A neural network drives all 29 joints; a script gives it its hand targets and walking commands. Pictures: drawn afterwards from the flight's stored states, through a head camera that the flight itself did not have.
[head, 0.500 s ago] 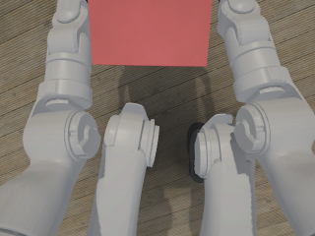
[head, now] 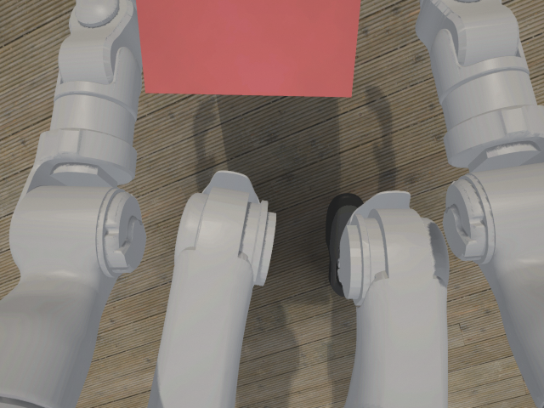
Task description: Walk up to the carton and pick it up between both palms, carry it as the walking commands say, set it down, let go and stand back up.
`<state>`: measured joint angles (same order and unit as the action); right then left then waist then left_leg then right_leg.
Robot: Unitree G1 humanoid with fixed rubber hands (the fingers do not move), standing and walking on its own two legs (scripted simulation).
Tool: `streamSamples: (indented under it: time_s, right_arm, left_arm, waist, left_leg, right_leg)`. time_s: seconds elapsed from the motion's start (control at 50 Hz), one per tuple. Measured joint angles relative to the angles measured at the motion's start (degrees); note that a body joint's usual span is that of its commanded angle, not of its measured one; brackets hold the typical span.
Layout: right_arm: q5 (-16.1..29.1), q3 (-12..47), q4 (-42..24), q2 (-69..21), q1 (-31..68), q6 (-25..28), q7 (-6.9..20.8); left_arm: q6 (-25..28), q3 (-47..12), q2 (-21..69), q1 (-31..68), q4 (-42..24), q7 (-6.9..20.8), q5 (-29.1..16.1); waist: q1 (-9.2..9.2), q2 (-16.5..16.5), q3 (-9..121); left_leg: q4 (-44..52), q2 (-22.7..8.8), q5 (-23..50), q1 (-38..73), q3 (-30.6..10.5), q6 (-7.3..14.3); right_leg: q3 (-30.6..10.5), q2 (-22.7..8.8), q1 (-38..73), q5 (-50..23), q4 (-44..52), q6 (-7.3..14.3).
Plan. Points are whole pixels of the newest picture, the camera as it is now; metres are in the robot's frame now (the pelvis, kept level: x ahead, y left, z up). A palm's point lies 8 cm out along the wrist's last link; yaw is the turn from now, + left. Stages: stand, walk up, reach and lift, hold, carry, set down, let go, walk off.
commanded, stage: set down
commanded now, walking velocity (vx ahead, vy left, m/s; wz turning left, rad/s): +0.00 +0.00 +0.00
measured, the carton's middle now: out of the picture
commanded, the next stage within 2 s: let go in 1.22 s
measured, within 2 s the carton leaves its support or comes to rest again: neither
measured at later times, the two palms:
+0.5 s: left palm out of the picture +0.51 +0.24 -0.04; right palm out of the picture +0.57 -0.09 -0.05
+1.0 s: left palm out of the picture +0.51 +0.24 +0.10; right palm out of the picture +0.57 -0.09 +0.10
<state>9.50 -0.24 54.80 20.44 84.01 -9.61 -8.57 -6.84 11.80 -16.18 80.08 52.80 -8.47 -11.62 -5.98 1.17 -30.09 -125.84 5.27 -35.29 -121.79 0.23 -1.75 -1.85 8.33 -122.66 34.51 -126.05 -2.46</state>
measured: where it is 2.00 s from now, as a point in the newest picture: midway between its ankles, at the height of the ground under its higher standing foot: (287, 256)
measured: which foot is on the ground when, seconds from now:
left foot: down 0.00-1.00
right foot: down 0.00-1.00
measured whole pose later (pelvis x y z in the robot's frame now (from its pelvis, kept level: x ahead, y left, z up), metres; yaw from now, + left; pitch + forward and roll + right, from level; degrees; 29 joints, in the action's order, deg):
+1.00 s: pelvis -0.01 -0.01 +0.22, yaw +1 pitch +27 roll +0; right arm 5.0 -7.4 42.1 18.5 81.8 -22.3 -8.3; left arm -21.6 14.6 -16.9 75.6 33.7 -8.3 -8.5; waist -6.2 1.7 -30.0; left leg -80.4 5.4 -22.8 -84.7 -4.9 -2.1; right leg -2.2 5.7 -84.5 22.9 -80.2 -0.3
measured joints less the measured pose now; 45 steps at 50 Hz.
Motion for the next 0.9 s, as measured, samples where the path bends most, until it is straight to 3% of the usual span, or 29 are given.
streamSamples:
  time_s: [0.22, 0.34, 0.9]
  right_arm:
    - [-2.2, -3.5, -10.3, -2.5, -3.1, -5.2, -0.7]
    - [-3.9, -6.4, -11.5, -2.9, -3.6, -6.5, -0.3]
    - [-3.9, -6.7, -13.3, -1.4, -1.6, -13.1, -0.1]
  left_arm:
    - [-6.2, 1.9, 1.4, -3.4, -12.2, -1.4, 2.2]
    - [-8.8, 2.3, 1.7, -5.4, -16.6, -1.7, 2.9]
    - [-15.3, 2.9, -0.7, -3.5, -18.8, -0.5, 2.8]
  waist:
    - [-0.28, 0.1, 0.0]
    - [-0.9, -0.7, 0.0]
    - [-0.18, 0.5, 0.0]
  left_leg:
    - [4.2, 0.4, -0.4, 5.6, -1.3, 0.3]
    - [9.8, 0.6, 0.3, 10.9, -2.6, 0.3]
    - [38.9, 0.3, 10.5, 32.0, -4.6, -0.3]
  right_leg:
    - [0.7, -0.7, 6.4, 0.8, 4.9, 0.3]
    - [1.2, -1.1, 12.2, 0.1, 11.1, 0.7]
    - [-0.2, -2.3, 33.1, -9.7, 39.5, 1.9]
